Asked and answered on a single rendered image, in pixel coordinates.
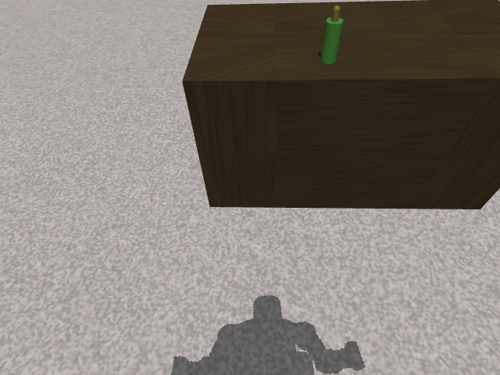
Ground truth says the bottle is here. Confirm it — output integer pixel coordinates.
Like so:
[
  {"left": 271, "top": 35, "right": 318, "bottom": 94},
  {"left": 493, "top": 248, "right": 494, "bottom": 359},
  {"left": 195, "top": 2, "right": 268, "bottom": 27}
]
[{"left": 320, "top": 5, "right": 344, "bottom": 64}]

